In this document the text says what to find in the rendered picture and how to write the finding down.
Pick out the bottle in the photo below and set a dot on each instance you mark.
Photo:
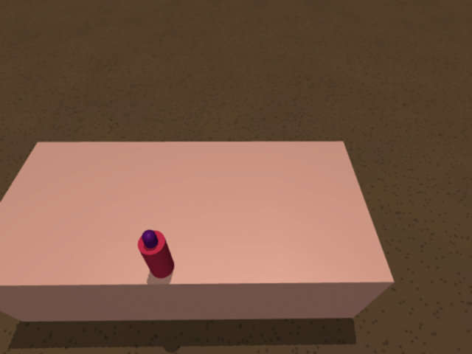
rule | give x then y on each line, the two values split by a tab
155	251

